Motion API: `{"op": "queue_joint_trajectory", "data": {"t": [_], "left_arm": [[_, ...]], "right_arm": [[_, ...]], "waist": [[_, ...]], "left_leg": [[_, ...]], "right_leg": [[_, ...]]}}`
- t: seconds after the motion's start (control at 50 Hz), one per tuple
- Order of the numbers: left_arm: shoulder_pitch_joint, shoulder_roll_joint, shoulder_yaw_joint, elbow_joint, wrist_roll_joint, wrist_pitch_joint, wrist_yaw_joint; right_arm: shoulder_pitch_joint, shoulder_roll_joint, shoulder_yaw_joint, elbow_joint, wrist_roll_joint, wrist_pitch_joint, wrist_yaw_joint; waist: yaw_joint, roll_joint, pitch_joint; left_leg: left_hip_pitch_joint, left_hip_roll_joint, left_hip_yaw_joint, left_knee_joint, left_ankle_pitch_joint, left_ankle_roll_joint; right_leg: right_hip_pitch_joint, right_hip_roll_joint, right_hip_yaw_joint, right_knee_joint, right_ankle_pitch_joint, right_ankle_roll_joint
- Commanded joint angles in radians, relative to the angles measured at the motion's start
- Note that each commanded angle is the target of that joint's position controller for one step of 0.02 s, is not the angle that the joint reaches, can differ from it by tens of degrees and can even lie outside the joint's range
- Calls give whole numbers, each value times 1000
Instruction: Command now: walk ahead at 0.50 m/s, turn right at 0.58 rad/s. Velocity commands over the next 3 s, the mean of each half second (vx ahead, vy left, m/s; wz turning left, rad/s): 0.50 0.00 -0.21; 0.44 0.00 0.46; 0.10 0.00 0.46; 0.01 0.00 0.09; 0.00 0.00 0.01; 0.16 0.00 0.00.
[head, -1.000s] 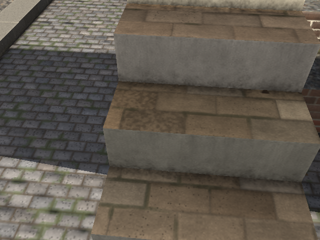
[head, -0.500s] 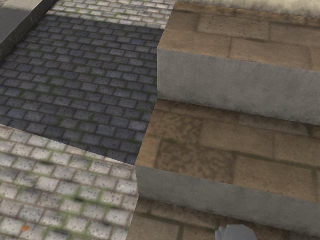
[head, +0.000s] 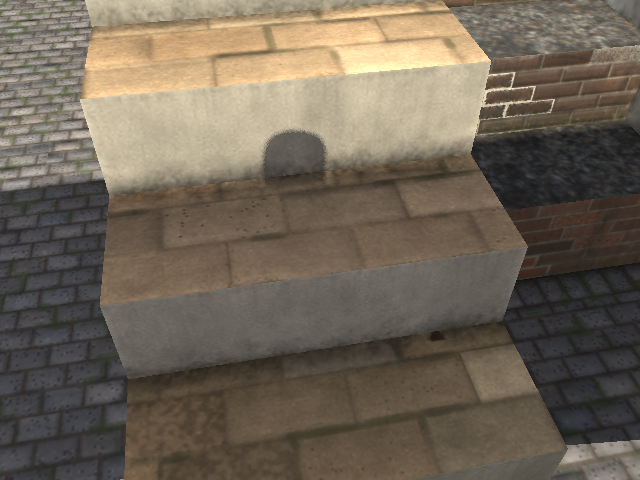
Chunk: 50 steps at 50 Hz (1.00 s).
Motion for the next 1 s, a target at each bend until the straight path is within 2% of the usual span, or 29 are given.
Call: {"op": "queue_joint_trajectory", "data": {"t": [0.02, 0.06, 0.18, 0.26, 0.28, 0.32, 0.34, 0.36, 0.38, 0.4, 0.42, 0.44, 0.46, 0.48, 0.5, 0.52, 0.58, 0.64, 0.68, 0.72, 0.76, 0.78, 0.8, 0.82, 0.86, 0.88, 0.92, 0.96, 1.0], "left_arm": [[-145, -71, -46, -177, -8, -56, 11], [-166, -84, -53, -202, -28, -39, 25], [-188, -28, -43, -284, -8, 29, 60], [-240, 3, -32, -338, -3, 61, 25], [-269, -25, -39, -343, -6, 60, 7], [-244, -11, -29, -327, 3, 40, -14], [-24, 81, 28, -232, -23, 12, -15], [35, 79, 25, -193, -11, -7, -14], [121, 86, 22, -138, -26, -18, -12], [209, 132, 13, -113, -50, 12, -6], [399, 175, 22, -56, -29, 37, -5], [455, 246, 51, -25, 15, 27, -2], [299, 200, 35, 22, 18, 16, 6], [187, 134, 3, 67, 30, -2, 14], [156, 47, -27, 101, 83, -21, 17], [199, -14, -48, 161, 102, -36, 22], [138, -108, -93, 223, 57, -85, 5], [32, -17, -92, 177, 43, -116, -42], [-10, 93, -72, 153, 18, -98, -37], [122, 196, -58, 182, -43, -74, 18], [169, 222, -44, 183, -74, -12, 59], [210, 220, -29, 144, -62, 36, 87], [169, 172, -30, 31, 5, 50, 123], [-11, 121, -32, -82, 36, 20, 97], [-120, 2, -42, -206, 71, -48, 18], [-73, -42, -62, -215, 73, -85, 16], [-36, -68, -71, -211, 50, -108, 19], [-63, -22, -69, -197, 42, -94, 40], [-126, 11, -63, -207, 25, -63, 52]], "right_arm": [[156, -30, -20, 109, -46, -15, 2], [154, -9, -16, 157, -29, -27, 24], [157, -70, -27, 191, -5, -32, 49], [102, -164, -65, 112, 14, -43, 39], [106, -143, -66, 106, 24, -36, 37], [218, -238, -109, 116, 51, -16, 36], [182, -204, -94, 104, 47, 9, 41], [268, -173, -94, 135, 48, 28, 47], [266, -139, -85, 118, 14, 51, 37], [307, 17, -59, 30, -24, 57, 20], [356, -7, -79, 50, 71, 22, 4], [300, -45, -95, -11, 112, 11, 14], [10, 57, -70, -115, 95, 23, 23], [-201, 140, -40, -207, 100, 23, 24], [-261, 145, -30, -258, 104, 1, 12], [-233, 128, -31, -295, 94, -3, 22], [-119, 30, -50, -309, 88, 60, 9], [-147, -49, -67, -300, 103, 128, -27], [-3, -47, -44, -244, 94, 138, -34], [47, -34, -27, -177, 97, 146, -44], [68, -13, -10, -176, 89, 147, -47], [19, -80, -25, -174, 105, 129, -12], [-7, -152, -45, -152, 52, 113, 22], [-6, -293, -83, -134, -4, 105, 8], [-166, -151, -1, -86, -16, 104, 0], [-112, -156, -11, -30, -19, 96, 17], [-83, -132, -22, 91, -29, 98, 46], [-16, -61, -8, 116, -3, 80, 56], [-18, -58, -8, 93, 35, 53, 57]], "waist": [[-18, 47, 115], [-4, 56, 133], [-6, 39, 162], [-12, 152, 96], [-18, 186, 85], [-56, 202, 93], [39, 89, 85], [15, 112, 49], [23, 98, 28], [-37, -209, -102], [28, -339, -297], [92, -366, -365], [70, -305, -120], [60, -331, 99], [51, -291, 148], [1, -214, 112], [-150, -133, 145], [-180, -98, 211], [-252, -44, 108], [-219, -133, -33], [-203, -416, 3], [-167, -326, 60], [-148, -40, 37], [-157, 281, -1], [-25, 130, 88], [-4, 22, 121], [47, 28, 155], [33, 65, 158], [31, 21, 198]], "left_leg": [[198, 310, -260, -230, 72, 91], [94, 319, -200, -244, 30, 92], [-90, 312, -101, -260, -40, 105], [2, 310, -55, -302, 21, 46], [-46, 303, -34, -348, 75, 60], [21, 283, -70, -331, 172, 116], [180, 195, -18, -85, 518, 95], [159, 153, 18, 73, 563, 99], [2, 106, 13, 270, 347, 123], [-362, 13, 47, 621, -256, 83], [-548, -24, -68, 1025, -276, 41], [-665, -35, -71, 1367, -193, 10], [-901, -27, -82, 1689, -168, 1], [-1063, -46, -87, 1921, -168, 8], [-1109, -50, -93, 2015, -195, 31], [-1113, -57, -134, 2080, -206, 57], [-1067, -30, -157, 2086, -59, 113], [-708, -39, -20, 1746, 146, 96], [-219, -25, 66, 1292, 138, 111], [-95, -108, 146, 1104, -114, 84], [-191, -103, 102, 737, -446, 73], [-239, -134, 34, 411, -368, 73], [-44, -16, -301, 285, -8, 106], [14, 85, -719, -82, 79, 108], [-313, 178, -818, -15, 369, 124], [-320, 172, -742, 56, 343, 102], [-345, 134, -615, 83, 51, 143], [-263, 96, -503, 43, 138, 164], [-268, 95, -453, 3, 237, 152]], "right_leg": [[-533, -59, 63, 501, 116, -11], [-546, -69, 35, 591, 132, -29], [-438, -141, 41, 285, 230, 21], [-178, -227, -2, -326, 228, 23], [-13, -236, -46, -510, 161, 8], [201, -177, -182, -879, -237, 42], [299, -181, -113, -1161, 123, 28], [466, -124, -223, -1375, 208, 54], [688, -216, -144, -1402, 334, 113], [1022, -535, 177, -1097, 1304, 151], [1190, -642, 284, -1057, 1682, 161], [1112, -709, 554, -1290, 956, 108], [913, -677, 546, -1346, 605, 78], [753, -638, 370, -1321, 674, 56], [708, -595, 193, -1329, 724, -14], [693, -591, 138, -1365, 585, -49], [511, -546, -63, -1513, 68, 44], [174, -461, -325, -1725, 120, 80], [198, -333, -518, -1726, 785, 84], [484, -416, -500, -1564, 1723, 14], [770, -520, -417, -1336, 1937, -81], [863, -450, -396, -1126, 1758, -72], [588, -365, -294, -795, 1025, -47], [233, -163, -177, -417, 41, 3], [15, -126, 18, 226, 2, 15], [-41, -121, 61, 256, 26, -6], [-134, -99, 26, 311, 45, -50], [-211, -78, -4, 291, 131, -55], [-229, -111, -59, 121, 117, -47]]}}
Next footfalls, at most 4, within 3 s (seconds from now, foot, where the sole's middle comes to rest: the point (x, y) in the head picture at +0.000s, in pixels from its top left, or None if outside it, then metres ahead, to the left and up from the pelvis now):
0.38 right None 0.09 -0.27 -0.77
0.76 left None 0.22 -0.01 -0.58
1.12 right None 0.33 -0.14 -0.58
1.60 left None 0.35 0.16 -0.39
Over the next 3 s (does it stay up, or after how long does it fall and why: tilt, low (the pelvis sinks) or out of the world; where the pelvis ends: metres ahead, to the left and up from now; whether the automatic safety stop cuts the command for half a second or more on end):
stays up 0.46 -0.09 0.38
